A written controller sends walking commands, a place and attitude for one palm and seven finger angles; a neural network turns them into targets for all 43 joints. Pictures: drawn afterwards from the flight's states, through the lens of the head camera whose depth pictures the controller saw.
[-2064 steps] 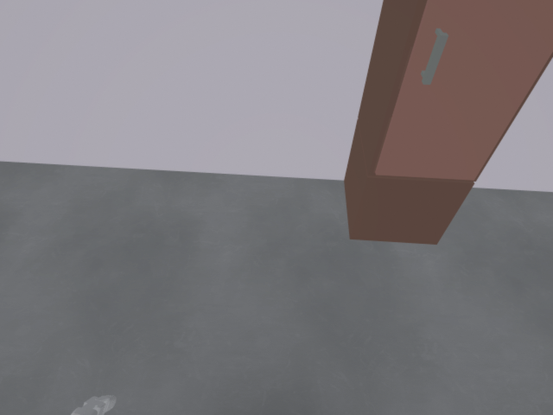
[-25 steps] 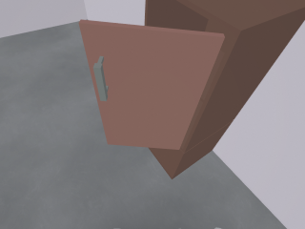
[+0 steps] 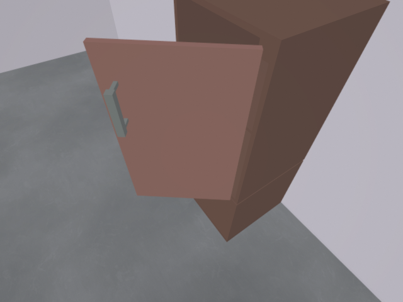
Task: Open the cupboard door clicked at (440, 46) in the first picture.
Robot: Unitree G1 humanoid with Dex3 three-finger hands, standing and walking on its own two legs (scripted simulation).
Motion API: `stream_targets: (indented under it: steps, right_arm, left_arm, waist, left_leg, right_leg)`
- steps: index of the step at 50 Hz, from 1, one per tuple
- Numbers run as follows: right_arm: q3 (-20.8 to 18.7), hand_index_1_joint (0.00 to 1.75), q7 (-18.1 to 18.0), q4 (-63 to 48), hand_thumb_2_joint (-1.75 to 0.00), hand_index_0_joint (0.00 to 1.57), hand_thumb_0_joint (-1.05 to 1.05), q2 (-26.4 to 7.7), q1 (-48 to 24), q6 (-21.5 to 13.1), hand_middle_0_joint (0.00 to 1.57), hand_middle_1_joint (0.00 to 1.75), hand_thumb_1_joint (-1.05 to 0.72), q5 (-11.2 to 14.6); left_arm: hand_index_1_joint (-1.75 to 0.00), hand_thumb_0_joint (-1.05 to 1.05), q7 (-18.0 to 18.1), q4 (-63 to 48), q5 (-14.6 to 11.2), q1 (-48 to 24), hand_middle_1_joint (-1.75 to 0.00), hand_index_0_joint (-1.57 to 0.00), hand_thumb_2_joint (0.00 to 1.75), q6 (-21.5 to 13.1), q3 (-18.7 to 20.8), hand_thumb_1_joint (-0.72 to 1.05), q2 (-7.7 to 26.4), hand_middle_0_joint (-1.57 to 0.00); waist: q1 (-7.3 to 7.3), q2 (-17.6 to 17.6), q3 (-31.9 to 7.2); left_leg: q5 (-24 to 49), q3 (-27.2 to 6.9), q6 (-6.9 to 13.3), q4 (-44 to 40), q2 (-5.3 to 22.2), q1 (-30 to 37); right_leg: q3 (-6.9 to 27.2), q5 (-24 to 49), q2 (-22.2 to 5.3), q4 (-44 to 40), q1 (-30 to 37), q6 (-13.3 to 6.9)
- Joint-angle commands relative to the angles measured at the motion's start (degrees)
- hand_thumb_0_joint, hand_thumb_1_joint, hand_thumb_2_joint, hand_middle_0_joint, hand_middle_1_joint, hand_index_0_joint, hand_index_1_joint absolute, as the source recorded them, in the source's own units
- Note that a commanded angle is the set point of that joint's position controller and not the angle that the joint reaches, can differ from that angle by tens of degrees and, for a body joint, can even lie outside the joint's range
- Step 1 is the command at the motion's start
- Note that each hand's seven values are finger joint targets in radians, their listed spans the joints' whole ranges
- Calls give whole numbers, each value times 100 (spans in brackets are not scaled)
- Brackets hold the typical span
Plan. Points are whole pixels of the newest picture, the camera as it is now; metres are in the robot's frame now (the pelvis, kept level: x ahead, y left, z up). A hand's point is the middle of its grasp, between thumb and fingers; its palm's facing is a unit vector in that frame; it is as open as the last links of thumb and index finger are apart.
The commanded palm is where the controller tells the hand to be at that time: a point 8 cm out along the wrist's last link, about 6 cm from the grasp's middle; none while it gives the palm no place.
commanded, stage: come to a stop and stand still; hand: left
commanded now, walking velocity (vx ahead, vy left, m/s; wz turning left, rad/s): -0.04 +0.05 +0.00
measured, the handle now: (118, 109) +0.50 +0.24 +0.10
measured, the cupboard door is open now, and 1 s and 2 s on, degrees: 52 52 52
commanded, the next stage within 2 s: look again from close up in 0.06 s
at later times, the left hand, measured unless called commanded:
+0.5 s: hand out of the picture +0.04 +0.24 -0.17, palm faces +0.02 -0.97 -0.25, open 7.4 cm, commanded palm none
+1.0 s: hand (64, 275) +0.16 +0.25 +0.02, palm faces +0.19 -0.98 -0.06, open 7.8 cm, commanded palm +0.07 +0.31 -0.04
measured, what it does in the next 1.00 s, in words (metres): shifts its weight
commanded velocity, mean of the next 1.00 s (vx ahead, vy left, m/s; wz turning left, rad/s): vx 0.00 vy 0.00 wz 0.00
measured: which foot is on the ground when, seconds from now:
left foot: down 0.00-1.00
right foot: down 0.00-1.00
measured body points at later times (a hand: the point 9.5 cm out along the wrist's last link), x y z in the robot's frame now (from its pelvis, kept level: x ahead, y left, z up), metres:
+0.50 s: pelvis -0.02 +0.04 +0.00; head -0.03 +0.05 +0.44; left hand +0.03 +0.29 -0.15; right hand +0.07 -0.19 -0.14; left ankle +0.00 +0.11 -0.74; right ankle -0.04 -0.08 -0.74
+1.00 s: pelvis -0.07 +0.07 -0.03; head -0.07 +0.07 +0.42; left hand +0.14 +0.30 +0.02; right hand +0.06 -0.18 -0.12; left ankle +0.00 +0.12 -0.74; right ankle -0.01 -0.04 -0.74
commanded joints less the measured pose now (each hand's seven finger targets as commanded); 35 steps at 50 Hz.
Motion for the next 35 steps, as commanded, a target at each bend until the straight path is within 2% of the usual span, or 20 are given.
stream_targets:
  steps: [1, 2, 3, 5, 6, 7, 8, 9, 11, 12, 13, 14, 16, 17, 20, 21, 25, 26, 31, 35]
  right_arm:
    - [-108, 30, -123, -249, -90, 20, 0, -520, 140, -200, 20, 30, -90, 8]
    - [-97, 30, -142, -254, -90, 20, 0, -566, 106, -170, 20, 30, -90, -9]
    - [-64, 30, -145, -210, -90, 20, 0, -478, 35, -178, 20, 30, -90, -6]
    - [-39, 30, -151, -221, -90, 20, 0, -426, -74, -174, 20, 30, -90, 5]
    - [-107, 30, -65, -793, -90, 20, 0, -1262, -489, -243, 20, 30, -90, -54]
    - [-244, 30, -67, -900, -90, 20, 0, -937, -576, -334, 20, 30, -90, -51]
    - [-202, 30, -82, -830, -90, 20, 0, -566, -450, -310, 20, 30, -90, -59]
    - [-131, 30, -75, -822, -90, 20, 0, -443, -265, -285, 20, 30, -90, -54]
    - [-125, 30, -41, -875, -90, 20, 0, -421, -187, -253, 20, 30, -90, -81]
    - [-158, 30, -32, -899, -90, 20, 0, -487, -207, -247, 20, 30, -90, -76]
    - [-175, 30, -33, -924, -90, 20, 0, -571, -241, -252, 20, 30, -90, -70]
    - [-187, 30, -42, -938, -90, 20, 0, -665, -280, -266, 20, 30, -90, -62]
    - [-168, 30, -50, -920, -90, 20, 0, -739, -333, -293, 20, 30, -90, -65]
    - [-180, 30, -54, -928, -90, 20, 0, -796, -392, -276, 20, 30, -90, -53]
    - [-177, 30, -45, -974, -90, 20, 0, -932, -542, -255, 20, 30, -90, -61]
    - [-138, 30, -30, -957, -90, 20, 0, -861, -550, -255, 20, 30, -90, -70]
    - [-136, 30, 3, -980, -90, 20, 0, -978, -692, -225, 20, 30, -90, -70]
    - [-116, 30, 14, -959, -90, 20, 0, -930, -640, -231, 20, 30, -90, -67]
    - [-105, 30, 30, -875, -90, 20, 0, -963, -613, -252, 20, 30, -90, -59]
    - [-117, 30, 36, -764, -90, 20, 0, -1001, -583, -234, 20, 30, -90, -47]
  left_arm:
    - [-30, 0, 122, -163, -18, 279, -30, -20, 90, -9, 163, 90, 563, -20]
    - [-30, 0, 148, -148, -19, 287, -30, -20, 90, 13, 135, 90, 487, -20]
    - [-30, 0, 147, -78, -24, 167, -30, -20, 90, 39, 122, 90, 483, -20]
    - [-30, 0, 129, -19, -27, 142, -30, -20, 90, 51, 89, 90, 483, -20]
    - [-30, 0, 167, -431, 23, 167, -30, -20, 90, -159, 11, 90, 1764, -20]
    - [-30, 0, 208, -455, 22, 96, -30, -20, 90, -161, 170, 90, 1311, -20]
    - [-30, 0, 231, -355, 35, 165, -30, -20, 90, -177, 134, 90, 983, -20]
    - [-30, 0, 235, -382, 13, 201, -30, -20, 90, -180, 48, 90, 910, -20]
    - [-30, 0, 229, -491, 42, 195, -30, -20, 90, -175, 38, 90, 874, -20]
    - [-30, 0, 231, -545, 43, 109, -30, -20, 90, -162, 66, 90, 932, -20]
    - [-30, 0, 226, -600, 44, 55, -30, -20, 90, -145, 80, 90, 954, -20]
    - [-30, 0, 224, -652, 48, 59, -30, -20, 90, -127, 83, 90, 969, -20]
    - [-30, 0, 225, -699, 48, 202, -30, -20, 90, -92, 53, 90, 961, -20]
    - [-30, 0, 229, -716, 31, 154, -30, -20, 90, -69, 65, 90, 1013, -20]
    - [-30, 0, 210, -802, 27, -7, -30, -20, 90, -11, 72, 90, 1084, -20]
    - [-30, 0, 204, -815, 40, 49, -30, -20, 90, 8, 38, 90, 1007, -20]
    - [-30, 0, 159, -852, 36, -120, -30, -20, 90, 41, 40, 90, 1119, -20]
    - [-30, 0, 155, -867, 50, -85, -30, -20, 90, 44, 21, 90, 1084, -20]
    - [-30, 0, 134, -839, 50, -58, -30, -20, 90, 55, 11, 90, 1058, -20]
    - [-30, 0, 125, -708, 51, 39, -30, -20, 90, 79, -10, 90, 1008, -20]
  waist:
    - [63, 177, -247]
    - [68, 220, -163]
    - [63, 610, -74]
    - [62, 518, 59]
    - [-47, 911, 582]
    - [-17, 577, 61]
    - [-81, 348, -379]
    - [-120, 2, -503]
    - [-129, -694, -427]
    - [-163, -758, -336]
    - [-164, -685, -236]
    - [-147, -425, -218]
    - [-42, -39, -349]
    - [-62, 99, -233]
    - [-44, 160, 53]
    - [-6, 149, 65]
    - [-42, 144, 329]
    - [-21, 60, 267]
    - [-16, 97, 80]
    - [-24, 229, 210]
  left_leg:
    - [2599, -495, 338, -245, 776, 847]
    - [2524, -546, 416, -216, 842, 731]
    - [2483, -636, 467, -401, 801, 567]
    - [1989, -663, 483, -599, 743, 351]
    - [1519, -735, 373, -515, 235, 240]
    - [1180, -717, 374, 58, 361, 70]
    - [1010, -626, 329, 193, 321, 75]
    - [775, -587, 299, 214, 217, 44]
    - [506, -444, 293, 213, 139, -123]
    - [483, -427, 295, 189, 135, -139]
    - [727, -461, 323, 114, 180, -102]
    - [1196, -515, 367, 36, 276, 33]
    - [2249, -545, 445, 140, 412, 304]
    - [2241, -570, 448, 109, 438, 258]
    - [1781, -688, 494, -160, 501, 41]
    - [1751, -674, 513, -207, 511, 16]
    - [411, -788, 486, -630, 498, -219]
    - [450, -784, 498, -674, 509, -223]
    - [110, -863, 497, -966, 567, -133]
    - [-679, -989, 462, -1352, 621, -260]
  right_leg:
    - [688, 1872, -894, -33, -309, -49]
    - [702, 1385, -815, -162, -387, -3]
    - [614, 1155, -789, -175, -299, 56]
    - [623, 967, -732, -285, -182, 108]
    - [799, 841, -591, -587, -408, -3]
    - [1040, 1060, -901, -304, -421, -71]
    - [1198, 1616, -1134, -287, -167, -149]
    - [1225, 1980, -1229, -280, 30, -193]
    - [1235, 2286, -1259, -251, 48, -228]
    - [1146, 2244, -1236, -204, -22, -205]
    - [1034, 2328, -1146, -104, -102, -165]
    - [929, 2411, -1020, 32, -163, -113]
    - [763, 2473, -847, 174, -169, -16]
    - [741, 2171, -807, 163, -237, 12]
    - [679, 1317, -700, 49, -365, 75]
    - [683, 1236, -671, -1, -318, 92]
    - [697, 523, -650, -208, -492, 134]
    - [675, 593, -646, -235, -384, 147]
    - [591, 561, -653, -273, -261, 198]
    - [541, 399, -642, -277, -305, 240]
